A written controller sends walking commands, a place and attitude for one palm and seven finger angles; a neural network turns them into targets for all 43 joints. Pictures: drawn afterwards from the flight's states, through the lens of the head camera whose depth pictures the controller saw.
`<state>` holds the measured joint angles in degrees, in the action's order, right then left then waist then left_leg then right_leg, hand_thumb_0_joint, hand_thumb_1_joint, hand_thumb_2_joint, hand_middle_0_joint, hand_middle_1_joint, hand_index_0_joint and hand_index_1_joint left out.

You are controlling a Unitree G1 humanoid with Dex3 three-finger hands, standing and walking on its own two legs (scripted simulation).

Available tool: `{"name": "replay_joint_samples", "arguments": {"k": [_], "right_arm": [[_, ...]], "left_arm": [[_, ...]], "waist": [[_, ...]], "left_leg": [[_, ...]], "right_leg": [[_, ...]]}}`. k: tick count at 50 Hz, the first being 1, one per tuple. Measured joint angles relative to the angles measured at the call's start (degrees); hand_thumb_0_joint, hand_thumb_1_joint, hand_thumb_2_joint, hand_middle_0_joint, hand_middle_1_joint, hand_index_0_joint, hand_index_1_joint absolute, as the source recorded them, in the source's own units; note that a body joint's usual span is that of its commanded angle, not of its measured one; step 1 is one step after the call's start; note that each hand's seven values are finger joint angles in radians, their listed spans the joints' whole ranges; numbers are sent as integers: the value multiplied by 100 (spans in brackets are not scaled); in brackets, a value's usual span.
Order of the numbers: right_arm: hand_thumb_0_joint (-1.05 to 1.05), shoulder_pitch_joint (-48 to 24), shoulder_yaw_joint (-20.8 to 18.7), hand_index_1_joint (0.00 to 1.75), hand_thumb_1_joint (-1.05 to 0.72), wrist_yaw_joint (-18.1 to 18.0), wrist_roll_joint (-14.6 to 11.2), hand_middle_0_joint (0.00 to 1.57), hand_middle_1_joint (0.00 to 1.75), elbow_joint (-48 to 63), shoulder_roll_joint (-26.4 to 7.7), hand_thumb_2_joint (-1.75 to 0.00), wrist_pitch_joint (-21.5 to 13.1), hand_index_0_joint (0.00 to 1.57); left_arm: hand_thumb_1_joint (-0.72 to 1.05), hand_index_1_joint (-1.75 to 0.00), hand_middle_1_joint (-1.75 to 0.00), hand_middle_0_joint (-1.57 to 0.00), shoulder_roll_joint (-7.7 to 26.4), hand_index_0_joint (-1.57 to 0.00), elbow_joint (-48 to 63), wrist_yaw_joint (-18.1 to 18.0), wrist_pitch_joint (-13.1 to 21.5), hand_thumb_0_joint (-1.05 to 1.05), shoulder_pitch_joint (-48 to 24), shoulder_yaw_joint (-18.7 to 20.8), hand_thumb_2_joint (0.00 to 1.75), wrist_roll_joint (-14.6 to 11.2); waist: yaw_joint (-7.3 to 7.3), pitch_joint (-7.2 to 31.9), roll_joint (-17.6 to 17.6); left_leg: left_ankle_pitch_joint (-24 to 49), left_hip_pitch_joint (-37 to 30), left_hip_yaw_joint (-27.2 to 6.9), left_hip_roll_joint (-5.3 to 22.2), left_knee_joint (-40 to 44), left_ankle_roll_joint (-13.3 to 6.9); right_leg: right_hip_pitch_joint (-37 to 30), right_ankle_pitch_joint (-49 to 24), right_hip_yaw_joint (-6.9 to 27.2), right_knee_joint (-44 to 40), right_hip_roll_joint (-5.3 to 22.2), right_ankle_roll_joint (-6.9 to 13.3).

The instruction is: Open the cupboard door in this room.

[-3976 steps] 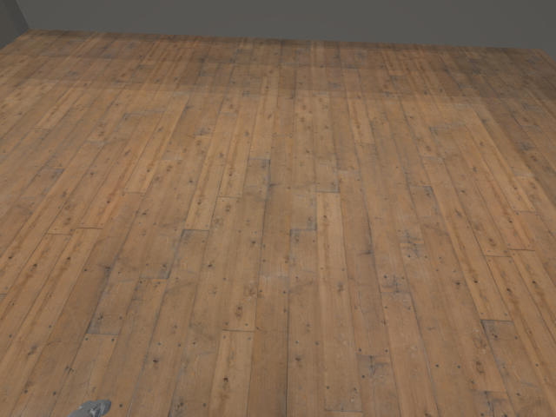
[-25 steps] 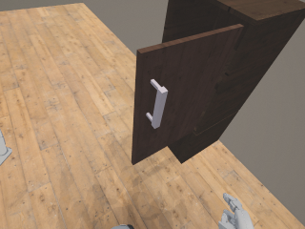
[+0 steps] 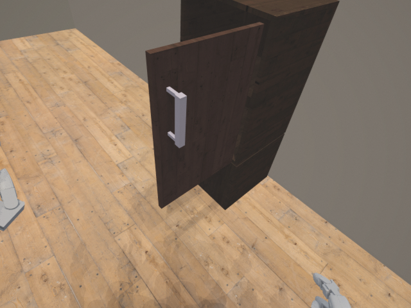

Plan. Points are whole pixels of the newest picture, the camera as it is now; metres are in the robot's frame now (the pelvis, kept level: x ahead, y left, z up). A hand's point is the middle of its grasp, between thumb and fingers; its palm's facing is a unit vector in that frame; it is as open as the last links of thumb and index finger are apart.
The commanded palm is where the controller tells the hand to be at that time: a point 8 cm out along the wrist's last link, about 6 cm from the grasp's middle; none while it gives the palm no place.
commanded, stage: stop stepping back and stand still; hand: left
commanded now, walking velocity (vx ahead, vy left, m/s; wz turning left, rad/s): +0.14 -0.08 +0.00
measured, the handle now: (175, 118) +0.55 +0.10 +0.08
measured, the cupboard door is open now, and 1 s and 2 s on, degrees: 90 90 90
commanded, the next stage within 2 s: let the arm hang, fingers relaxed in 1.04 s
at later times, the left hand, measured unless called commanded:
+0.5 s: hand out of the picture +0.14 +0.29 +0.18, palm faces +0.46 -0.78 -0.42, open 7.4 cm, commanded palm +0.07 +0.32 +0.19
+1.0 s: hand out of the picture +0.17 +0.28 +0.18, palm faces +0.40 -0.77 -0.49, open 7.4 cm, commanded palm +0.10 +0.32 +0.19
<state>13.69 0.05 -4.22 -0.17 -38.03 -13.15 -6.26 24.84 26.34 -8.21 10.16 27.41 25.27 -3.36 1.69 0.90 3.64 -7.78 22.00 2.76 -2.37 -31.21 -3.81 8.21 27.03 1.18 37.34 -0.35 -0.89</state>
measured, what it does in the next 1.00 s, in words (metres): steps on the spot: left foot, then right foot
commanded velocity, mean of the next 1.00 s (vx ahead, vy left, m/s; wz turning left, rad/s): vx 0.09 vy -0.03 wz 0.00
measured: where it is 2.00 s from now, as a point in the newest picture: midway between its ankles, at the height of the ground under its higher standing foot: outside the picture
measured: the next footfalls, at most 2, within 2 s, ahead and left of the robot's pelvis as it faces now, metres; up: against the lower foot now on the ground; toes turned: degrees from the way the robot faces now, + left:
left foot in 0.34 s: +0.02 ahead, +0.13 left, +0.00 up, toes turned +4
right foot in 0.62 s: -0.01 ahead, -0.07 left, +0.00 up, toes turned -3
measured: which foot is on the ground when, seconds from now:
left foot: down 0.00-0.12, up 0.14-0.32, down 0.34-1.00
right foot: down 0.00-0.36, up 0.38-0.60, down 0.62-1.00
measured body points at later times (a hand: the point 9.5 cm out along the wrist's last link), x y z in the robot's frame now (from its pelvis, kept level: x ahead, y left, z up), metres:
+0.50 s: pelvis -0.06 +0.02 +0.01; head -0.07 +0.04 +0.46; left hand +0.11 +0.33 +0.21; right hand +0.09 -0.20 -0.07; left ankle -0.02 +0.13 -0.73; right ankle -0.06 -0.08 -0.69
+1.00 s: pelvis -0.03 +0.02 +0.01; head -0.02 +0.02 +0.46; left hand +0.14 +0.32 +0.20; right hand +0.14 -0.23 -0.06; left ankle -0.02 +0.13 -0.73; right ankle -0.05 -0.07 -0.73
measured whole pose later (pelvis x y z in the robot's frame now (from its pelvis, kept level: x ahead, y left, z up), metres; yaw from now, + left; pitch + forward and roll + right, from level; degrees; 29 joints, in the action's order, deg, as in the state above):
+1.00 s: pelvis -0.03 +0.02 +0.01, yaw +1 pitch -1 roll +0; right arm 11.4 -0.7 -3.9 -0.1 -34.8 -12.7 -6.8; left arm 24.3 27.5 -8.1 12.9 31.7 24.5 -2.1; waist 0.6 -2.4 0.6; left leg -13.7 14.1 3.0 1.2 -28.5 -0.6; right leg 10.3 15.9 -4.6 26.8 -1.7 2.5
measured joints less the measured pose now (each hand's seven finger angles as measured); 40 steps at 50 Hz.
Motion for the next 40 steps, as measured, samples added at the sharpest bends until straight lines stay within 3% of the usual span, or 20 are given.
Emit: {"name": "replay_joint_samples", "arguments": {"k": [4,6,7,9,11,13,15,17,18,21,23,28,31,33,36,38,40], "right_arm": [[2,62,-6,30,-91,53,70,20,30,197,123,-90,-164,20],[2,130,-19,30,-91,81,85,20,30,255,155,-90,-108,20],[2,167,-23,30,-91,98,86,20,30,232,182,-90,-49,20],[1,241,-12,30,-91,117,103,20,30,93,219,-90,54,20],[1,340,0,30,-91,104,113,20,30,-59,198,-90,88,20],[2,426,-2,30,-91,46,99,20,30,-165,162,-90,83,20],[2,467,-12,30,-91,-38,90,20,30,-226,104,-90,28,20],[2,475,-33,30,-91,-100,81,20,30,-172,-16,-90,-52,20],[2,400,-57,30,-91,-118,75,20,30,-149,-36,-90,-83,20],[2,60,-42,30,-91,-76,99,20,30,-143,203,-90,-148,20],[2,-26,14,30,-91,5,116,20,30,-74,395,-90,-248,20],[2,-13,204,30,-91,161,137,20,30,152,596,-90,-324,20],[1,4,236,30,-90,158,131,21,30,236,556,-90,-208,20],[1,-65,195,30,-90,148,116,21,30,148,441,-90,-86,20],[1,-99,115,30,-90,161,72,21,30,-61,284,-90,26,20],[2,-89,90,30,-91,130,57,21,30,-97,195,-90,41,20],[2,-69,60,30,-91,79,60,21,30,-57,111,-90,14,20]], "left_arm": [[89,-30,-30,-21,26,-21,258,18,50,2,322,-11,90,32],[89,-30,-30,-22,77,-21,400,73,102,2,576,-73,90,58],[89,-30,-30,-22,136,-21,487,93,128,2,733,-72,90,64],[89,-30,-30,-22,183,-22,591,101,210,1,966,-14,90,78],[89,-30,-30,-22,95,-22,438,74,308,1,895,0,90,126],[89,-30,-30,-22,-68,-22,109,15,343,1,574,-44,90,184],[89,-30,-30,-22,-259,-22,-192,-68,292,1,177,-137,90,221],[89,-30,-30,-22,-445,-21,-296,-128,202,1,-106,-248,90,216],[89,-30,-30,-22,-489,-21,-276,-140,169,1,-208,-266,90,202],[89,-30,-30,-21,-368,-21,-193,-116,136,1,-238,-145,90,183],[89,-30,-30,-21,-232,-21,-41,-80,134,1,-79,-74,90,196],[89,-30,-30,-21,23,-21,412,-28,221,2,485,-8,90,208],[89,-30,-30,-22,132,-21,330,-18,226,1,586,33,90,209],[89,-30,-30,-22,38,-21,134,3,165,1,477,-37,90,194],[89,-30,-30,-22,-213,-22,-107,-13,71,1,308,-167,90,161],[89,-30,-30,-22,-362,-22,-165,-49,68,1,259,-218,90,167],[89,-30,-30,-22,-431,-21,-116,-74,91,1,244,-259,90,168]], "waist": [[187,-55,-88],[266,-63,-257],[217,-25,-264],[-18,96,-159],[-218,226,-121],[-312,323,-120],[-317,342,-150],[-251,316,-303],[-187,238,-325],[-86,-49,-82],[2,-124,-25],[-51,-192,-150],[-150,-172,-273],[-212,-198,-467],[-300,-186,-477],[-286,-209,-403],[-229,-247,-346]], "left_leg": [[317,-12,-80,31,454,89],[-163,135,-233,71,293,210],[-562,327,-270,61,-165,293],[-860,731,-245,34,-1541,408],[-981,838,-172,137,-2220,419],[-1056,614,-55,292,-2000,351],[-1105,149,53,408,-1280,279],[-1219,-413,23,506,-370,196],[-838,-447,-7,486,-195,186],[-652,-454,129,343,-307,234],[-560,-550,135,326,-80,245],[-339,-651,141,446,306,325],[-524,-479,152,471,21,366],[-1057,-261,-1,498,-540,356],[-1366,35,-136,338,-1630,377],[-1337,-47,-67,306,-1541,372],[-1045,-295,-6,321,-904,347]], "right_leg": [[63,-27,-193,-448,-142,192],[7,-402,-350,-745,-212,276],[26,-524,-363,-821,-213,333],[92,-925,-252,-949,-145,424],[132,-1017,-179,-1020,-76,371],[155,-983,-250,-1047,42,318],[186,-974,-344,-951,138,244],[296,-833,-474,-653,152,134],[409,-703,-504,-391,187,83],[876,-92,-214,775,154,70],[1130,-147,-231,1242,76,67],[988,-413,-572,316,-12,47],[557,-744,-640,-656,-58,180],[572,-1125,-690,-681,-154,421],[479,-1133,-644,-786,-143,503],[372,-1144,-609,-894,-101,486],[295,-1122,-626,-923,-83,457]]}}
